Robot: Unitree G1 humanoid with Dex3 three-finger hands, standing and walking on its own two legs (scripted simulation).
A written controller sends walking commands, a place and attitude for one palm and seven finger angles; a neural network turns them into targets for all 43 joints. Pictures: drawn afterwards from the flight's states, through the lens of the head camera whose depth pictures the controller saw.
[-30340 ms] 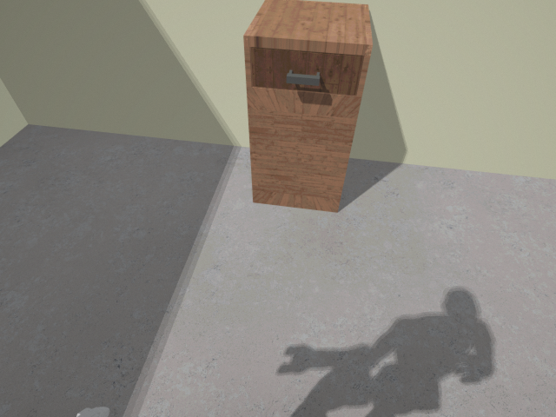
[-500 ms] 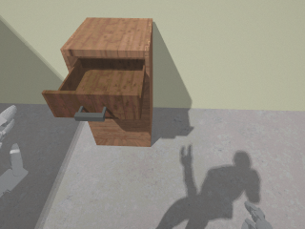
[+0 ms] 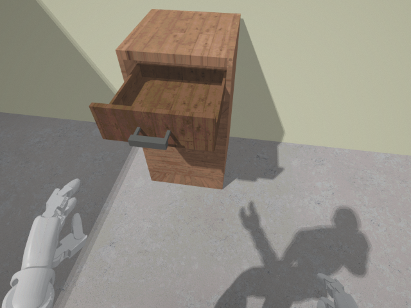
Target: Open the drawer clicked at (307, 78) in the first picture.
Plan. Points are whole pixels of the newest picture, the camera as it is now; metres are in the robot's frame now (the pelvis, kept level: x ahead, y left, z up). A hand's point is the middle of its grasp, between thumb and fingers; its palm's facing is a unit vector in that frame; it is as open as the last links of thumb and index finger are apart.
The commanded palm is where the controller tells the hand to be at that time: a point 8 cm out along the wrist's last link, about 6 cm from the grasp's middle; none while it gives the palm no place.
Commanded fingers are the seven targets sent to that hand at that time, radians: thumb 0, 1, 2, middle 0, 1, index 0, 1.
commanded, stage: let the arm hang, fingers relaxed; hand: left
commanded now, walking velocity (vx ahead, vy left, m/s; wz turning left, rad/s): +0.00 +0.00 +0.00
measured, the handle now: (150, 137) +0.60 +0.19 -0.05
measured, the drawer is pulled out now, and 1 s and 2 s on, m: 0.29 0.29 0.29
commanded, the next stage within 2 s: look to check the result in 1.00 s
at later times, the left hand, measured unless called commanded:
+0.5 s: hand out of the picture -0.03 +0.18 -0.16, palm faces +0.00 -0.98 -0.20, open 7.3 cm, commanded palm none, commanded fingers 0.00 0.90 0.90 -0.20 -0.30 -0.20 -0.30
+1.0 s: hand out of the picture +0.01 +0.16 -0.17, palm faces -0.01 -0.99 -0.17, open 7.3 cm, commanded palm none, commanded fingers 0.00 0.90 0.90 -0.20 -0.30 -0.20 -0.30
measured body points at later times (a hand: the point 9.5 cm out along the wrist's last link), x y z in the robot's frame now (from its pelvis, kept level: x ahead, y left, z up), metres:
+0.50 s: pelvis +0.01 +0.00 +0.01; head +0.04 +0.00 +0.46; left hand -0.02 +0.23 -0.15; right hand -0.02 -0.23 -0.14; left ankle +0.03 +0.09 -0.73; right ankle +0.02 -0.12 -0.73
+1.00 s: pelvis +0.02 +0.00 +0.01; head +0.03 +0.00 +0.46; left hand +0.02 +0.21 -0.15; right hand -0.02 -0.20 -0.15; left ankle +0.03 +0.09 -0.73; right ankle +0.02 -0.12 -0.73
